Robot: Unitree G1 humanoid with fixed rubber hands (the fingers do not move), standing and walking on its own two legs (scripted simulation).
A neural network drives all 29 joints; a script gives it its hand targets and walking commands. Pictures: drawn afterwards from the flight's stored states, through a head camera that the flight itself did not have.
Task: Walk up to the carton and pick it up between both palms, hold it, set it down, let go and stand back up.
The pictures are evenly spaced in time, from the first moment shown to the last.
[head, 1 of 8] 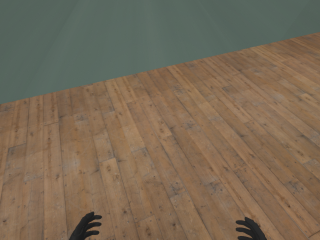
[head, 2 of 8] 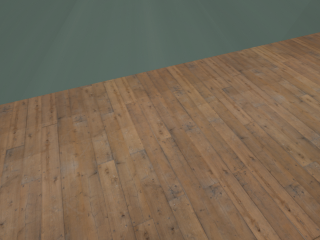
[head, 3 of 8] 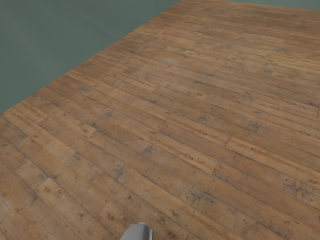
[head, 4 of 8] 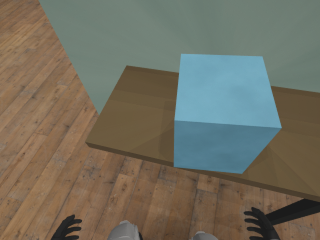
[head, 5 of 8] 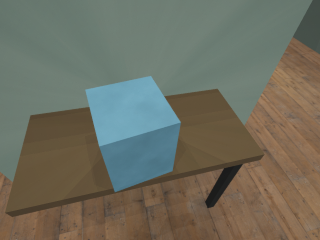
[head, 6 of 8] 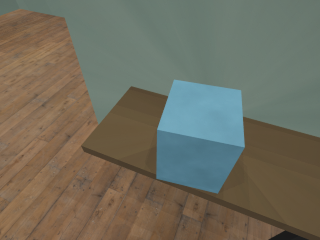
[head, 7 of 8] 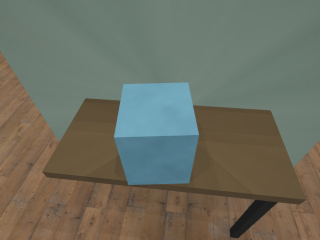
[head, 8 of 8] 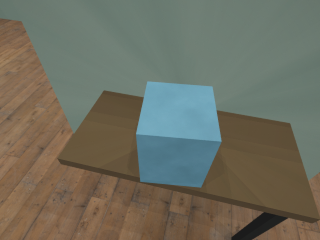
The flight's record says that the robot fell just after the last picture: no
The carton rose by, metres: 0.00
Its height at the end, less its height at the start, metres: +0.00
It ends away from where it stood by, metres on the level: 0.00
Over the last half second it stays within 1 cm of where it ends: yes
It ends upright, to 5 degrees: yes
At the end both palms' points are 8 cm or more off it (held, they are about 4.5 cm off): yes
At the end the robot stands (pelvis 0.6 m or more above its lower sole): yes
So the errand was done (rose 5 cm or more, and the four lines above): no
